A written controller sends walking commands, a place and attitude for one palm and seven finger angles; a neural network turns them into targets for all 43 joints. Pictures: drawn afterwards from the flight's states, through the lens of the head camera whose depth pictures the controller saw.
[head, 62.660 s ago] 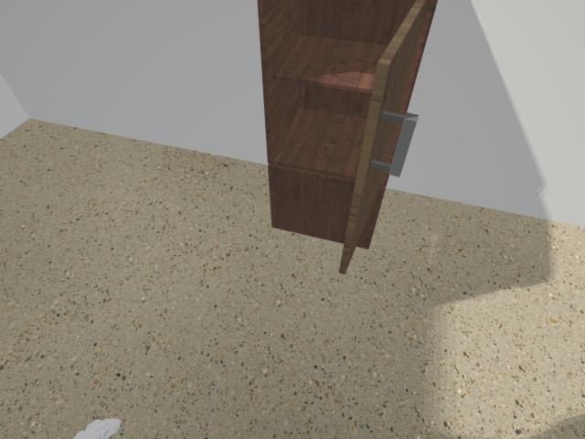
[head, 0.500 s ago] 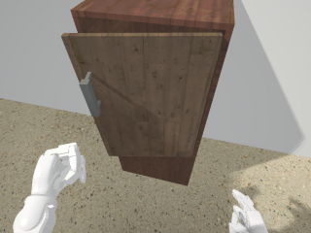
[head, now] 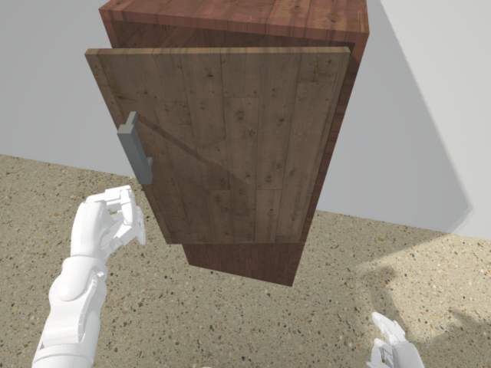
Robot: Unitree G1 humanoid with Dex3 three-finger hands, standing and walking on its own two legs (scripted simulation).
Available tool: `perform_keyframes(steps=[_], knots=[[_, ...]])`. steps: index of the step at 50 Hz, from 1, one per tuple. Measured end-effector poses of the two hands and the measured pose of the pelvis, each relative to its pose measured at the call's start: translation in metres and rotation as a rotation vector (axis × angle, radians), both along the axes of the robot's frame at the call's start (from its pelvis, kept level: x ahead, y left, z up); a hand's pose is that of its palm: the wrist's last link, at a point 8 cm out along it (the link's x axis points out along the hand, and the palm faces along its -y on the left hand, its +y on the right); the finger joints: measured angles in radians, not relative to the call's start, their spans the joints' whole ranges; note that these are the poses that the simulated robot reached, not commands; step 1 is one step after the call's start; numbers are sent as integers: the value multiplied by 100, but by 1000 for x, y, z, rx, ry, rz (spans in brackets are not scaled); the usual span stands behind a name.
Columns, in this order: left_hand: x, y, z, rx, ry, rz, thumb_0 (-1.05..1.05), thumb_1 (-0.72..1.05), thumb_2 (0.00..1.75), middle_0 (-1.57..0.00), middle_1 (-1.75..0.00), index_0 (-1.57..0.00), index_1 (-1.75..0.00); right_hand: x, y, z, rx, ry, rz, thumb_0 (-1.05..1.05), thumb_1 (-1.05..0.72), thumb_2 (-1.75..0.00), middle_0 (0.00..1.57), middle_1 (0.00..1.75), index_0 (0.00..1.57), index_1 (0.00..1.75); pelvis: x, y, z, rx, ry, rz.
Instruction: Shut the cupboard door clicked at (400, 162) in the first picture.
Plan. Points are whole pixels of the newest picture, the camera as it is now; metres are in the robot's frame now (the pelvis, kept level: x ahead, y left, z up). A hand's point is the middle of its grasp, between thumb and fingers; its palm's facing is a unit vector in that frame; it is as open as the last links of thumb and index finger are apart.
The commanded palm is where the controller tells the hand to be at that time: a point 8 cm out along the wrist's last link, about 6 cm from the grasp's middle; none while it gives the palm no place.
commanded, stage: bring the fist close to the handle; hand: left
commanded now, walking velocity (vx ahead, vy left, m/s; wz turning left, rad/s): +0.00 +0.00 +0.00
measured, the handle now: (139, 148) +0.47 +0.23 +0.09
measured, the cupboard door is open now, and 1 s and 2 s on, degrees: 13 13 0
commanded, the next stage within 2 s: push the door shut along its arc in 0.80 s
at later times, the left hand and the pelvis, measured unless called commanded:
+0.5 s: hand (150, 189) +0.37 +0.18 +0.10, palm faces +0.07 -1.00 -0.02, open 3.1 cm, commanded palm +0.34 +0.23 +0.09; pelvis -0.01 +0.00 +0.00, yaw -1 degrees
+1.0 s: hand (151, 190) +0.37 +0.18 +0.09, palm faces +0.07 -1.00 -0.03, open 3.1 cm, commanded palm +0.35 +0.24 +0.09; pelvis -0.01 +0.00 +0.00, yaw -1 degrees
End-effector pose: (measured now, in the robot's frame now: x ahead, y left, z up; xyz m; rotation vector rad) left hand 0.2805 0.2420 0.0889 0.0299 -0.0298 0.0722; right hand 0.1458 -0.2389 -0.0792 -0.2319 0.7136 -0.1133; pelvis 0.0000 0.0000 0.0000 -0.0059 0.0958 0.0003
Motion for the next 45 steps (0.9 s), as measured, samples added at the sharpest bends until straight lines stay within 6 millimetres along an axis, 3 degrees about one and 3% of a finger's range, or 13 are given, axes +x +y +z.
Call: perform_keyframes(steps=[11, 23, 34, 45], knots=[[36, -8, 6, -2, -2, -15, 1, 90, 90, -130, -150, -130, -150, -11, 3, -5, 18, 39, -24, 1, -90, -90, 20, 30, 20, 30, -2, 2, 1, 1, 9, -8], [61, -6, 8, -1, -10, 0, 1, 90, 90, -130, -150, -130, -150, -37, -7, -14, 9, 130, -62, 1, -90, -90, 21, 30, 20, 30, -5, 0, 1, 1, 21, -14], [63, -7, 3, -6, -2, 3, 1, 90, 90, -130, -150, -130, -150, -52, -15, -15, 1, 171, -97, 1, -90, -90, 20, 30, 20, 30, -7, 0, 1, 3, 27, -23], [61, -8, 5, -5, -8, -1, 1, 90, 90, -130, -150, -130, -150, -44, -11, -14, 9, 147, -85, 1, -90, -90, 20, 30, 20, 30, -8, 0, 2, 1, 23, -19]])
